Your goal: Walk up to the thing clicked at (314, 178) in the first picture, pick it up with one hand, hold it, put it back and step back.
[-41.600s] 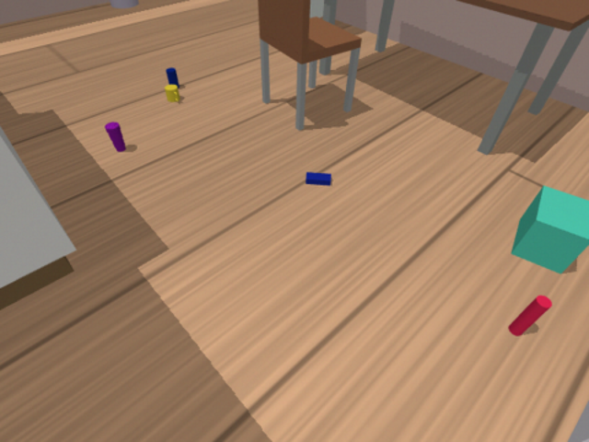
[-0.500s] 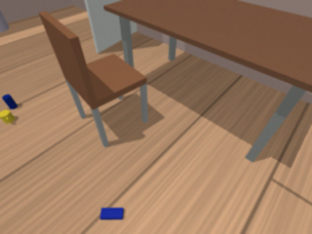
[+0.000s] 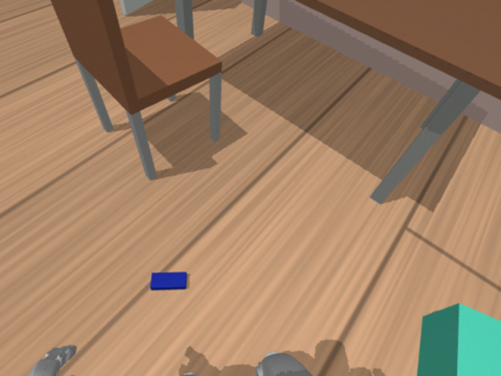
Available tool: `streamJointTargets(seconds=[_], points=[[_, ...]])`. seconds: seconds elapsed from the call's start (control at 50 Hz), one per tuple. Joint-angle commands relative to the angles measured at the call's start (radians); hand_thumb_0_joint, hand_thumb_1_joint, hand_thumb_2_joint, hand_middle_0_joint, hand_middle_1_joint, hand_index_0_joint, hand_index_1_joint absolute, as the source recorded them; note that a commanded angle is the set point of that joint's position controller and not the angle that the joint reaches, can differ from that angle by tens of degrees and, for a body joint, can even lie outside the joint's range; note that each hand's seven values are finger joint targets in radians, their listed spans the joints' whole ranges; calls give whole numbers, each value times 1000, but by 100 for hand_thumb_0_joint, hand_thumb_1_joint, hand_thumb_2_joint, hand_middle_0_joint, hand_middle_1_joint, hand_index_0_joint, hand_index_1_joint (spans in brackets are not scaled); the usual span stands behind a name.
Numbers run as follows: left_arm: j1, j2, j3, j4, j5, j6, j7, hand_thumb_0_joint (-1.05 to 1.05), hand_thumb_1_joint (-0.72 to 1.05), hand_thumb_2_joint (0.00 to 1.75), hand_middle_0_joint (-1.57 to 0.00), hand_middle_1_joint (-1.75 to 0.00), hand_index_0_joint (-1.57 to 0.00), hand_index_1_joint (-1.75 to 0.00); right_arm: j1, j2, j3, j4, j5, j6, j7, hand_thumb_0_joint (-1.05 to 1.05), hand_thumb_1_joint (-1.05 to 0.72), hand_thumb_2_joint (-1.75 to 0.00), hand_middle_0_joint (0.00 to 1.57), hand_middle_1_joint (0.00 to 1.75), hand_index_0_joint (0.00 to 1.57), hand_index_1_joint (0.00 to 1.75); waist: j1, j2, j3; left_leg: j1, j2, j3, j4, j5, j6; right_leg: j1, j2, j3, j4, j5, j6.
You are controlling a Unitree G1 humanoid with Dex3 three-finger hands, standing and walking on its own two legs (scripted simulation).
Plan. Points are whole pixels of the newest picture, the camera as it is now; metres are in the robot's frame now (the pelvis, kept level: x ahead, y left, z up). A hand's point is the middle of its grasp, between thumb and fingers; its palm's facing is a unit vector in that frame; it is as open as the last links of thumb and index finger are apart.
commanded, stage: step back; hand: left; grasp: from above
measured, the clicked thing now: (169, 281) +0.49 +0.24 -0.75
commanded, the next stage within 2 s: none
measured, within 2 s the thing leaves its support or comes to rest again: neither
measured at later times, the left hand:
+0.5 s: hand out of the picture -0.01 +0.23 -0.13, palm faces -0.02 -0.91 -0.42, open 7.4 cm
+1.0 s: hand out of the picture -0.21 +0.22 -0.17, palm faces -0.05 -0.92 -0.40, open 7.4 cm
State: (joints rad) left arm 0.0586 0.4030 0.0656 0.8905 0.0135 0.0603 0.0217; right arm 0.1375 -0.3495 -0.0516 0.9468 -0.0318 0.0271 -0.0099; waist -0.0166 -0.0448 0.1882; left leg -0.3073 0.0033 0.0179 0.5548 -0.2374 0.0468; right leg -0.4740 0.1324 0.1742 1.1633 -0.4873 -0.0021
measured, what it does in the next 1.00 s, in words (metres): walks backwards: right foot, then left foot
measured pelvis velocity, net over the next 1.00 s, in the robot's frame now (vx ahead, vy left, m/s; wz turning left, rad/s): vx -0.30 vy -0.05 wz -0.06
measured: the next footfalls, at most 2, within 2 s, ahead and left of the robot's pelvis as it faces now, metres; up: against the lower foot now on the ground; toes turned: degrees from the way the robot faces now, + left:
right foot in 0.22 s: -0.04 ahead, -0.14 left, +0.00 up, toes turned +0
left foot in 0.60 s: -0.16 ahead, +0.09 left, +0.00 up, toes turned -1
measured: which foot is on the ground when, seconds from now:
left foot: down 0.00-0.26, up 0.28-0.58, down 0.60-1.00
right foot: up 0.00-0.20, down 0.22-0.62, up 0.64-0.96, down 0.98-1.00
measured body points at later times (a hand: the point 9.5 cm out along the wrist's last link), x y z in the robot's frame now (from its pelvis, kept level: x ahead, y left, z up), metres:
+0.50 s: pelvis -0.13 -0.03 +0.00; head -0.07 -0.05 +0.44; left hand -0.01 +0.28 -0.10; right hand -0.06 -0.35 -0.14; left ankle -0.18 +0.10 -0.68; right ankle -0.08 -0.14 -0.73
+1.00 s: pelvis -0.30 -0.05 -0.02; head -0.24 -0.05 +0.42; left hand -0.21 +0.27 -0.14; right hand -0.16 -0.37 -0.12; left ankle -0.20 +0.09 -0.73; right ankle -0.33 -0.17 -0.74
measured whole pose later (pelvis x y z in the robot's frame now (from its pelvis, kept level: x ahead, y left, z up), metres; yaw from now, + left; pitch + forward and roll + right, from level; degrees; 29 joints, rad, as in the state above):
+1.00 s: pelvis -0.30 -0.05 -0.02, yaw -3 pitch -3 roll -1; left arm 0.18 0.38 0.08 0.87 0.03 0.04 0.00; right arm 0.06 -0.40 -0.05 0.79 -0.02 0.04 -0.01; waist 0.02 0.02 0.20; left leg -0.43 0.07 -0.01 0.68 -0.20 -0.01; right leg -0.21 0.05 0.06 0.64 -0.39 0.01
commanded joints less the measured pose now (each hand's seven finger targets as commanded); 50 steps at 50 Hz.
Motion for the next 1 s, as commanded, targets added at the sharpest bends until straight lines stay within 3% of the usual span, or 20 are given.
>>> streamJointTargets(seconds=[0.0,0.08,0.18,0.2,0.22,0.24,0.26,0.34,0.46,0.52,0.56,0.58,0.6,0.62,0.64,0.7,0.86,0.94,0.96,0.98], points=[[56,162,53,-86,4,-21,11,0,90,90,-20,-30,-20,-30,34,-249,-66,-99,11,-30,-28,0,-90,-90,20,30,20,30,-16,155,-253,322,245,-234,-73,552,186,-57,-45,-3,-67,-12,32],[86,155,57,-99,2,-27,3,0,90,90,-20,-30,-20,-30,35,-285,-71,-122,5,-24,-25,0,-90,-90,20,30,20,30,-21,191,-258,296,283,-248,-64,506,207,33,-96,-66,-279,-36,32],[250,146,72,-27,15,-34,-10,0,90,90,-20,-30,-20,-30,-54,-297,-68,-152,16,-4,-14,0,-90,-90,20,30,20,30,53,187,-294,70,231,-196,-9,226,106,326,-105,-148,-681,230,-23],[263,175,79,-31,24,-40,-9,0,90,90,-20,-30,-20,-30,-54,-271,-59,-155,24,-1,-11,0,-90,-90,20,30,20,30,61,119,-291,-21,183,-168,47,116,54,366,-156,-48,-734,259,-53],[222,247,99,-54,35,-45,-9,0,90,90,-20,-30,-20,-30,-43,-214,-46,-163,28,3,-9,0,-90,-90,20,30,20,30,43,-119,-236,-217,22,-105,222,-151,-19,378,-329,245,-808,268,-117],[133,329,111,-99,27,-40,-12,0,90,90,-20,-30,-20,-30,-66,-209,-51,-164,27,11,-22,0,-90,-90,20,30,20,30,71,-229,-166,-172,-109,-89,472,-385,-55,122,-505,392,-896,218,-287],[53,327,110,-137,33,-46,-6,0,90,90,-20,-30,-20,-30,-43,-242,-67,-143,20,13,-28,0,-90,-90,20,30,20,30,47,-212,-106,-102,-74,-159,613,-382,-60,-18,-541,446,-908,237,-322],[-34,186,83,-170,21,-48,0,0,90,90,-20,-30,-20,-30,75,-222,-46,-87,38,4,-22,0,-90,-90,20,30,20,30,-24,-94,-127,-160,-150,-183,658,-209,-60,148,-293,38,-786,466,-160],[114,174,82,-172,26,-37,13,0,90,90,-20,-30,-20,-30,53,-209,-28,-129,29,-15,-27,0,-90,-90,20,30,20,30,70,-139,-242,-198,-65,-118,300,-297,-83,498,-376,92,-692,630,-223],[97,191,73,-186,15,-23,8,0,90,90,-20,-30,-20,-30,108,-210,-37,-112,19,-19,-23,0,-90,-90,20,30,20,30,43,-174,-276,-43,-24,-67,40,-204,-50,445,-365,75,-628,654,-192],[87,199,66,-193,6,-10,1,0,90,90,-20,-30,-20,-30,162,-211,-47,-91,11,-24,-17,0,-90,-90,20,30,20,30,17,-104,-281,102,-33,-42,-167,65,-27,336,-307,12,-568,561,-123],[91,168,58,-202,5,-6,-2,0,90,90,-20,-30,-20,-30,148,-248,-61,-103,-5,-27,-16,0,-90,-90,20,30,20,30,20,-11,-283,169,71,-191,-181,91,7,207,-255,-17,-514,405,-76],[82,136,51,-211,1,-9,-3,0,90,90,-20,-30,-20,-30,123,-338,-79,-120,-17,-27,-12,0,-90,-90,20,30,20,30,21,219,-259,203,276,-459,-218,212,95,20,-117,-118,-349,117,-23],[5,175,75,-220,6,-10,8,0,90,90,-20,-30,-20,-30,75,-402,-91,-143,-13,-23,-6,0,-90,-90,20,30,20,30,-26,274,-212,43,403,-555,-242,268,243,22,-60,-84,-151,-137,1],[-16,191,80,-212,17,-11,14,0,90,90,-20,-30,-20,-30,36,-393,-93,-154,-17,-28,-12,0,-90,-90,20,30,20,30,-29,252,-168,-58,419,-578,-246,288,281,61,-65,-2,-6,-154,3],[103,165,75,-157,-10,-7,2,0,90,90,-20,-30,-20,-30,-54,-276,-57,-174,-16,-35,-24,0,-90,-90,20,30,20,30,62,133,-163,53,228,-253,-152,451,163,-21,-8,38,118,-9,-14],[112,137,60,-157,6,-33,0,0,90,90,-20,-30,-20,-30,59,-274,-70,-172,1,-18,-22,0,-90,-90,20,30,20,30,-21,229,-253,303,228,-228,-42,473,197,33,-88,-83,-334,-29,40],[261,137,63,-71,12,-45,-4,0,90,90,-20,-30,-20,-30,-36,-302,-72,-206,14,10,-10,0,-90,-90,20,30,20,30,51,246,-320,166,201,-193,46,350,127,288,-100,-169,-759,242,-3],[258,168,72,-62,21,-48,-2,0,90,90,-20,-30,-20,-30,-40,-276,-64,-207,22,15,-8,0,-90,-90,20,30,20,30,49,203,-319,74,160,-186,63,242,82,355,-115,-126,-771,310,-25],[253,224,86,-73,32,-53,-5,0,90,90,-20,-30,-20,-30,-39,-237,-53,-219,29,16,-7,0,-90,-90,20,30,20,30,49,48,-289,-104,59,-164,176,55,22,383,-245,100,-762,315,-68]])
